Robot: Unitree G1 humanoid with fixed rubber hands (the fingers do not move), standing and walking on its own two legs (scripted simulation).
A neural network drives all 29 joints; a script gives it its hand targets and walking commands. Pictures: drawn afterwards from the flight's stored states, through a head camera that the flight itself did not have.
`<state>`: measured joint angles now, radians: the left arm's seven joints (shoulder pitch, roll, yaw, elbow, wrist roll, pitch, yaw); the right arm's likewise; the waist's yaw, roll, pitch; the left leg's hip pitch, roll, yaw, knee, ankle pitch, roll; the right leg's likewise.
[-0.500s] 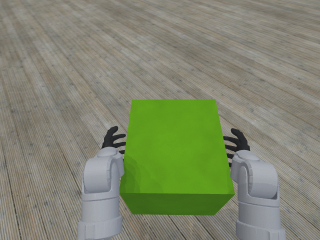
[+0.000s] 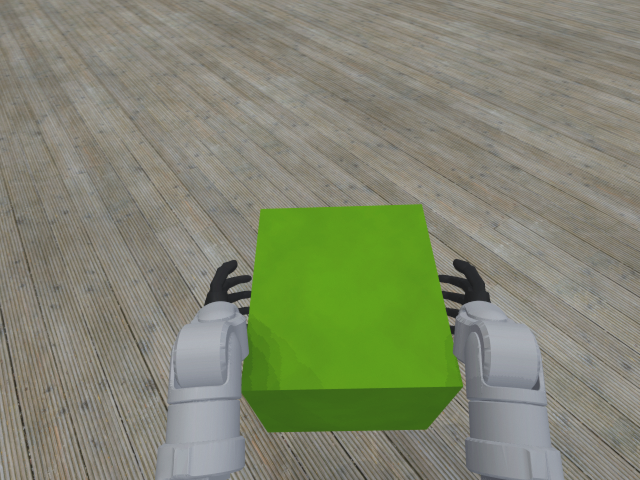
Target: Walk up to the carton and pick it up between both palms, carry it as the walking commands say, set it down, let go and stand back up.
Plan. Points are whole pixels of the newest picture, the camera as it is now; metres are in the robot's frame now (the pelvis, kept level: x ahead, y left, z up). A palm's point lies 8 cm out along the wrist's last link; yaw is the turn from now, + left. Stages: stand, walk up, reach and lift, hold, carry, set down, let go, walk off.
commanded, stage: carry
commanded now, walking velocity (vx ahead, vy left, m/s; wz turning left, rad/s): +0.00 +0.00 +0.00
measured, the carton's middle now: (343, 319) +0.34 +0.01 +0.00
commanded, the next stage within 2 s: none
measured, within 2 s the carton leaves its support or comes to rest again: neither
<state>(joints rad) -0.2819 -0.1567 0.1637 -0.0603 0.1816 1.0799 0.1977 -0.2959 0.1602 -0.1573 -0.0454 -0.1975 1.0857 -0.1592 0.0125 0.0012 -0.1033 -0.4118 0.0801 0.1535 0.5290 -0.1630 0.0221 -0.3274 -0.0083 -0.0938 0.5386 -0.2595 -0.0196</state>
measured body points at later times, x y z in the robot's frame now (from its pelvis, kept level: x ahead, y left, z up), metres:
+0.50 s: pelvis +0.02 -0.01 +0.00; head +0.00 -0.01 +0.45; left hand +0.31 +0.16 +0.07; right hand +0.31 -0.16 +0.07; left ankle +0.07 +0.11 -0.73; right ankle +0.01 -0.11 -0.73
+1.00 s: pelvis +0.02 -0.02 +0.00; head +0.00 -0.02 +0.45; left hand +0.31 +0.15 +0.07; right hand +0.32 -0.17 +0.07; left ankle +0.07 +0.11 -0.73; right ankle +0.01 -0.11 -0.73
